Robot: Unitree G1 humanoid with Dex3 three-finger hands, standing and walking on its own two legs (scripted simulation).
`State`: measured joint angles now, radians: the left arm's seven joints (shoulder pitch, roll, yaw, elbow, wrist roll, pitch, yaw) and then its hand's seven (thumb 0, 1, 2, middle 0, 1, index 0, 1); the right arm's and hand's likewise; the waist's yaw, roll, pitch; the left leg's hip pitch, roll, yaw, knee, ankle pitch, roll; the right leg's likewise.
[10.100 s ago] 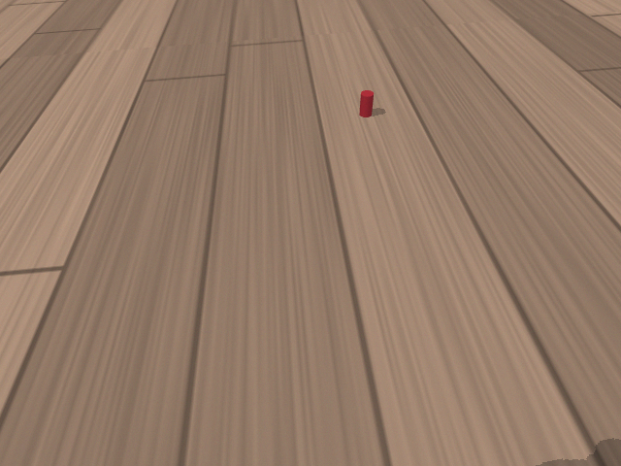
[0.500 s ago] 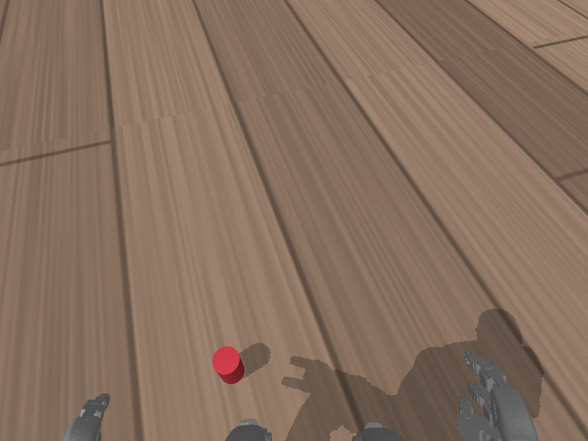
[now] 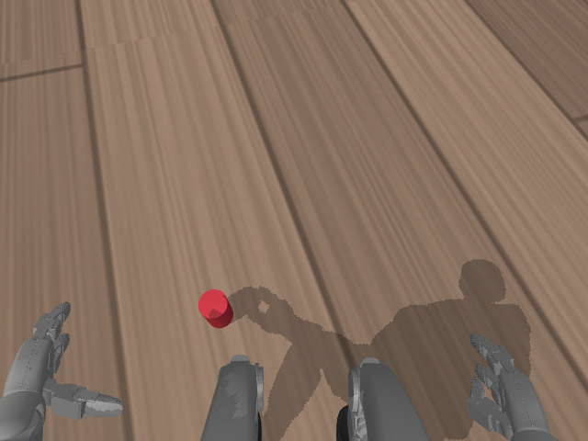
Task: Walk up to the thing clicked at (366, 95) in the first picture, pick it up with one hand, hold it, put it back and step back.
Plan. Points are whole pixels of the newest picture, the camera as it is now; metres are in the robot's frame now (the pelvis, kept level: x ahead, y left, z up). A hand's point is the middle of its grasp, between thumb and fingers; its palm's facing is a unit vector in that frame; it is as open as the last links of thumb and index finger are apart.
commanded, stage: go down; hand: left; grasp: from the side
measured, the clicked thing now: (216, 309) +0.41 +0.22 -0.55
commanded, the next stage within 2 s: approach in 1.78 s
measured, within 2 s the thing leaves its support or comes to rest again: neither
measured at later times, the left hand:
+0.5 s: hand (83, 327) +0.29 +0.37 -0.17, palm faces +0.13 -0.96 -0.25, open 16.5 cm
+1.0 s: hand (86, 316) +0.32 +0.39 -0.21, palm faces +0.14 -0.97 -0.19, open 16.9 cm
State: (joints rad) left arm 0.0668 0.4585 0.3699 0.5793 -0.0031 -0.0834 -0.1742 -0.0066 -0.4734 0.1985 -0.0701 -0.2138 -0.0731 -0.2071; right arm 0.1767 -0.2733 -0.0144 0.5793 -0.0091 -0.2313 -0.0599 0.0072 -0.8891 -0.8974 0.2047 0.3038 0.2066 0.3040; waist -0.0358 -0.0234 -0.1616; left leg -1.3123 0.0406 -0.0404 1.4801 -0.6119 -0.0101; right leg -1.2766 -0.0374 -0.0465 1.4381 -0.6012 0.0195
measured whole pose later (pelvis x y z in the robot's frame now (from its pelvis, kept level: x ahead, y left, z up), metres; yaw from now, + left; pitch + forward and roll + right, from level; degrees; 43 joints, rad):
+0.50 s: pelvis -0.04 +0.00 -0.12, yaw -2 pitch +33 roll -5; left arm -0.30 0.66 0.63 0.90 -0.10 -0.40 -0.49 -0.01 -0.36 0.17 -0.04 -0.16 -0.04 -0.15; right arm 0.10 -0.30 0.03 0.67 -0.02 -0.16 -0.03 0.01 -0.87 -0.90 0.21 0.30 0.21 0.30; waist -0.03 -0.02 -0.16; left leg -1.82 0.04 -0.08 1.91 -0.67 -0.01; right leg -1.77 -0.03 -0.06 1.85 -0.66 0.02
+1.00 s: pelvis -0.05 +0.00 -0.20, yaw -4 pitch +32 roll -6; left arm -0.46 0.81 0.77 1.02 -0.15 -0.44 -0.64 -0.01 -0.42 0.14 -0.03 -0.12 -0.03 -0.11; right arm 0.08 -0.34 0.08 0.69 -0.04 -0.16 -0.03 0.00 -0.89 -0.90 0.21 0.30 0.21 0.30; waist -0.06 -0.03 -0.11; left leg -2.04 0.04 -0.11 2.15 -0.68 -0.01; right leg -1.98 -0.03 -0.07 2.08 -0.66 0.02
